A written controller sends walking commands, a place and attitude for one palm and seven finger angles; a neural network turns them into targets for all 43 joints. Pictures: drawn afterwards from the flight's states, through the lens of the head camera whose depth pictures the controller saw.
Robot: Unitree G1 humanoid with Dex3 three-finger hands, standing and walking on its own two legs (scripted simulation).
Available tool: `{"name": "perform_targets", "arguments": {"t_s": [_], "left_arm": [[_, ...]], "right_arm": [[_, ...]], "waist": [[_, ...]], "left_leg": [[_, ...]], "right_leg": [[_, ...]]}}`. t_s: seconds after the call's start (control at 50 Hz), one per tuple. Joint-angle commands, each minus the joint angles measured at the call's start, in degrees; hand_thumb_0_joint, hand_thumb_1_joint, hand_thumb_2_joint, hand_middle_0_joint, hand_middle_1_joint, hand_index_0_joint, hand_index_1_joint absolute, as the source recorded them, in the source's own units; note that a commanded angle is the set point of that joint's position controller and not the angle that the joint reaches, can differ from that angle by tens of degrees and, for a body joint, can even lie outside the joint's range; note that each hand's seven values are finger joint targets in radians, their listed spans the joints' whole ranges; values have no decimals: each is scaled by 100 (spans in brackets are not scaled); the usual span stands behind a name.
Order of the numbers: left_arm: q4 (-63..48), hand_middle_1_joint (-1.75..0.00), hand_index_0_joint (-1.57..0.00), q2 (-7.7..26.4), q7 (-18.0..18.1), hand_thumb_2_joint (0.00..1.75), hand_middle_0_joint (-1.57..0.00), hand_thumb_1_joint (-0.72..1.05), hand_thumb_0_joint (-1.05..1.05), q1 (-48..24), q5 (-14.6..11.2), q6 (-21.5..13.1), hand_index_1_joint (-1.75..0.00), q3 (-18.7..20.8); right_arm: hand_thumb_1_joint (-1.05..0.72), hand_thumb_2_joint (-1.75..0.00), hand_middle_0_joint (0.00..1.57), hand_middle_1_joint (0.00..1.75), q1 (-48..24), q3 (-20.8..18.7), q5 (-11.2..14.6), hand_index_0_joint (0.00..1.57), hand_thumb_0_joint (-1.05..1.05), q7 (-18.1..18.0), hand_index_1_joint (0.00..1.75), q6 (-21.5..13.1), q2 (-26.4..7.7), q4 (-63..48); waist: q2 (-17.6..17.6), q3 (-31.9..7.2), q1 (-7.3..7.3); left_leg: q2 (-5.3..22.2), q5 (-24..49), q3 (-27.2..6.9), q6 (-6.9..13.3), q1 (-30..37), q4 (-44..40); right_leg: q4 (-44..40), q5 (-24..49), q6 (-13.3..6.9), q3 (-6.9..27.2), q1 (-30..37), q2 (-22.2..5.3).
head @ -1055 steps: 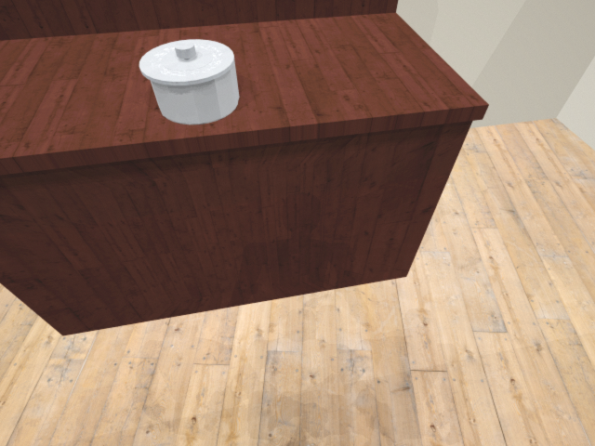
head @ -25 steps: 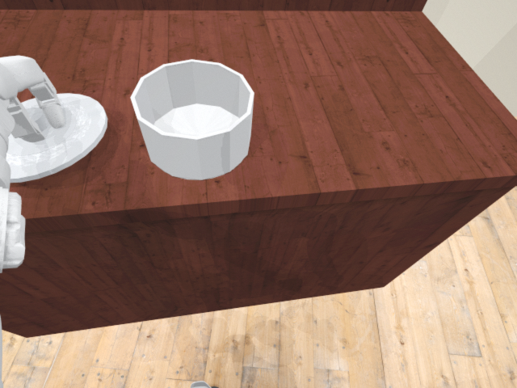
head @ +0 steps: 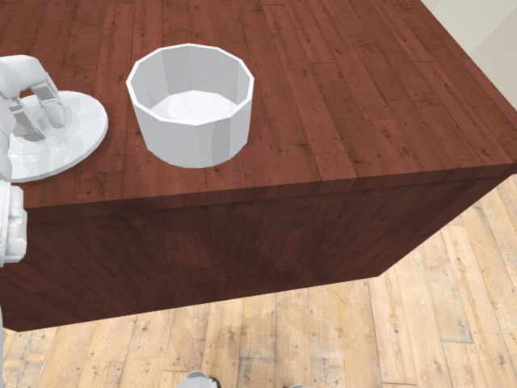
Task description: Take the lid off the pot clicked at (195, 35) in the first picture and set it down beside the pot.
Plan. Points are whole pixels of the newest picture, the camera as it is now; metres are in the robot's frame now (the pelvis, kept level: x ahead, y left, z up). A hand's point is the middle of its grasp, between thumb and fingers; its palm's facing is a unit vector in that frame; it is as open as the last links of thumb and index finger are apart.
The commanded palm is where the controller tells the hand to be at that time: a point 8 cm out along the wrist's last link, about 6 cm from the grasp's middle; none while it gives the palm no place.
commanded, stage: open the fingers wide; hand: left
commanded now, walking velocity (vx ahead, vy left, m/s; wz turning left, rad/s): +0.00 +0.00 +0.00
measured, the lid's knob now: (32, 120) +0.51 +0.30 +0.10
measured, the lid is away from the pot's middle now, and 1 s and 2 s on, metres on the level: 0.24 0.25 0.25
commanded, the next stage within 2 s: raise the empty hand in 1.14 s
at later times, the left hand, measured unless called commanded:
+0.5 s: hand (16, 132) +0.47 +0.30 +0.12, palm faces -0.41 -0.09 -0.91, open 5.7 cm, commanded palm +0.50 +0.29 +0.18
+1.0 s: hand (20, 127) +0.48 +0.30 +0.12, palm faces -0.41 -0.10 -0.91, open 10.6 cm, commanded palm +0.50 +0.29 +0.18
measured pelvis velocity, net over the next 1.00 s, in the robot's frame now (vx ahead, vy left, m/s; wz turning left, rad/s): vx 0.00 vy -0.01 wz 0.00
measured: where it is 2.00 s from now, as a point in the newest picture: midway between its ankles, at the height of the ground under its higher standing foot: outside the picture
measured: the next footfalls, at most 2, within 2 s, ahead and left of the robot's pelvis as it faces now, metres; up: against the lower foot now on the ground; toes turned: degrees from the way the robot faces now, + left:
none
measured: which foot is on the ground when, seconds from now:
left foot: down 0.00-1.00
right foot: down 0.00-1.00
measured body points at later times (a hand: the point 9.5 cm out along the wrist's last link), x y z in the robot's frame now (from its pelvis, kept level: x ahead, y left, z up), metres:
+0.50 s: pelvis +0.00 +0.00 +0.00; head +0.07 +0.02 +0.45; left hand +0.49 +0.30 +0.17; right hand +0.02 -0.28 -0.11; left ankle +0.05 +0.07 -0.71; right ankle -0.03 -0.17 -0.71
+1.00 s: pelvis +0.00 -0.01 +0.00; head +0.08 +0.01 +0.45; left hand +0.49 +0.30 +0.17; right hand +0.00 -0.29 -0.11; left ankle +0.05 +0.07 -0.71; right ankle -0.03 -0.17 -0.71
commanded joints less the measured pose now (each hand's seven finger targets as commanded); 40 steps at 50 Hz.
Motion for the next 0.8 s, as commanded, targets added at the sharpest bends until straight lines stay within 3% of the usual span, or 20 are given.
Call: {"name": "perform_targets", "arguments": {"t_s": [0.0, 0.02, 0.04, 0.06, 0.08, 0.12, 0.2, 0.24, 0.28, 0.3, 0.34, 0.36, 0.44, 0.5, 0.56, 0.6, 0.66, 0.7, 0.72, 0.78], "left_arm": [[-1075, -110, -97, 1284, 286, 75, -84, 83, 0, -3054, 30, -11, -112, 143], [-1146, -110, -97, 1430, 312, 75, -84, 83, 0, -1729, 33, -59, -112, 618], [-2635, -110, -95, 1839, 487, 74, -83, 81, 0, -1750, 163, -514, -112, 1032], [-2324, -110, -93, 1553, 574, 73, -81, 79, 0, -1505, 225, -624, -112, 843], [-2411, -110, -92, 1134, 549, 72, -80, 78, 0, -1418, 58, -710, -111, 578], [-2335, -109, -88, 1911, 701, 70, -77, 74, 0, -1613, -2, -609, -111, 1132], [-2654, -107, -82, 2335, 935, 69, -72, 66, 0, -2067, 61, -509, -108, 1344], [-2305, -105, -79, 1579, 921, 70, -70, 61, 0, -1801, 33, -363, -107, 816], [-2530, -104, -76, 1306, 850, 70, -68, 56, 0, -1778, -97, -375, -105, 648], [-2757, -103, -75, 1633, 846, 70, -67, 54, 0, -2011, -76, -374, -104, 851], [-2436, -101, -72, 1367, 765, 71, -65, 49, 0, -1896, -130, -336, -102, 634], [-2512, -100, -71, 1519, 752, 71, -63, 47, 0, -1983, -154, -349, -101, 728], [-2433, -96, -65, 1111, 737, 72, -59, 38, 0, -1889, -186, -392, -97, 430], [-2580, -93, -61, 1475, 777, 72, -56, 31, 0, -1942, -173, -451, -94, 703], [-2376, -90, -57, 1183, 804, 73, -53, 24, 0, -1921, -154, -384, -91, 495], [-2359, -88, -54, 1546, 825, 74, -51, 19, 0, -1817, -128, -407, -88, 782], [-2218, -84, -51, 1523, 836, 75, -48, 12, 0, -1709, -82, -352, -85, 758], [-2427, -82, -48, 1442, 806, 76, -46, 7, 0, -1747, -86, -383, -82, 699], [-2208, -80, -47, 1393, 796, 77, -46, 4, 0, -1598, -81, -366, -81, 675], [-2395, -76, -44, 1516, 735, 78, -43, -3, 0, -1565, -182, -436, -76, 755]], "right_arm": [[-90, -90, 20, 30, 792, -420, -33, 20, 0, -121, 30, -65, -1203, -192], [-90, -90, 20, 30, 731, -464, 9, 20, 0, -38, 30, -25, -1084, -473], [-90, -90, 20, 30, 668, -500, -112, 20, 0, -48, 30, 95, -1084, -555], [-90, -90, 20, 30, 592, -498, -104, 20, 0, -67, 30, 183, -1031, -594], [-90, -90, 20, 30, 594, -476, -56, 20, 0, -59, 30, 195, -996, -580], [-90, -90, 20, 30, 589, -513, -22, 20, 0, -61, 30, 325, -1083, -585], [-90, -90, 20, 30, 555, -461, -12, 20, 0, -77, 30, 282, -1056, -599], [-90, -90, 20, 30, 507, -468, 6, 20, 0, -33, 30, 287, -1033, -579], [-90, -90, 20, 30, 464, -461, 8, 20, 0, -40, 30, 248, -1027, -600], [-90, -90, 20, 30, 452, -488, 5, 20, 0, -46, 30, 249, -1048, -592], [-90, -90, 20, 30, 449, -464, 9, 20, 0, -78, 30, 245, -1038, -576], [-90, -90, 20, 30, 436, -469, 13, 20, 0, -90, 30, 237, -1065, -556], [-90, -90, 20, 30, 375, -447, 19, 20, 0, -99, 30, 195, -1039, -536], [-90, -90, 20, 30, 338, -436, 17, 20, 0, -111, 30, 195, -1065, -547], [-90, -90, 20, 30, 356, -449, 16, 20, 0, -93, 30, 200, -1053, -538], [-90, -90, 20, 30, 351, -441, 7, 20, 0, -99, 30, 198, -1066, -554], [-90, -90, 20, 30, 373, -440, 17, 20, 0, -93, 30, 224, -1060, -554], [-90, -90, 20, 30, 352, -455, 11, 20, 0, -69, 30, 243, -1050, -571], [-90, -90, 20, 30, 380, -450, 15, 20, 0, -70, 30, 259, -1046, -567], [-90, -90, 20, 30, 368, -426, 32, 20, 0, -82, 30, 269, -1068, -593]], "waist": [[881, -2350, -92], [944, -2506, 337], [832, -2797, 313], [819, -2727, 258], [580, -2494, 191], [578, -2388, 216], [1201, -2789, 256], [991, -2341, 170], [928, -2463, 194], [934, -2689, 184], [726, -2315, 81], [672, -2328, 93], [805, -1995, 85], [824, -2285, 139], [752, -2125, 105], [697, -2343, 170], [615, -2285, 177], [872, -2490, 200], [745, -2253, 170], [615, -2349, 216]], "left_leg": [[-76, 1082, -430, -35, 3415, -339], [-150, 1672, -457, -97, 3443, -279], [-11, 2277, -425, -86, 3585, -163], [-82, 2292, -370, -70, 3562, -86], [-59, 2325, -333, -25, 3483, -97], [-83, 1519, -357, -25, 3286, -301], [-73, 1685, -405, -55, 3738, -367], [-50, 1513, -445, -80, 3626, -419], [-69, 1533, -371, -29, 3772, -431], [-46, 1520, -419, -37, 3897, -442], [-106, 1405, -381, -3, 3667, -433], [-88, 1259, -389, -7, 3635, -480], [-67, 1080, -461, -37, 3683, -547], [-73, 1269, -421, -36, 3722, -513], [-86, 1177, -441, -43, 3653, -526], [-113, 1281, -378, -33, 3636, -476], [-139, 1404, -318, -27, 3475, -444], [-118, 1702, -308, -52, 3718, -399], [-133, 1598, -321, -44, 3594, -389], [-151, 1684, -252, -13, 3514, -408]], "right_leg": [[-448, 879, -414, -451, -1204, 486], [-310, 1006, -497, -518, -944, 490], [-310, 1216, -477, -464, -970, 500], [-328, 1192, -466, -404, -1035, 506], [-342, 1218, -437, -464, -1011, 503], [-448, 990, -451, -416, -860, 469], [-481, 963, -470, -398, -837, 467], [-557, 814, -474, -458, -1065, 476], [-597, 846, -474, -454, -909, 468], [-614, 897, -457, -410, -839, 462], [-660, 968, -445, -423, -859, 465], [-682, 913, -432, -412, -801, 447], [-685, 672, -458, -449, -1091, 444], [-626, 824, -459, -407, -905, 425], [-649, 763, -462, -428, -992, 425], [-613, 884, -453, -397, -784, 428], [-595, 1072, -462, -413, -690, 428], [-571, 1117, -453, -404, -747, 443], [-585, 1075, -462, -427, -799, 450], [-566, 1223, -460, -435, -560, 448]]}}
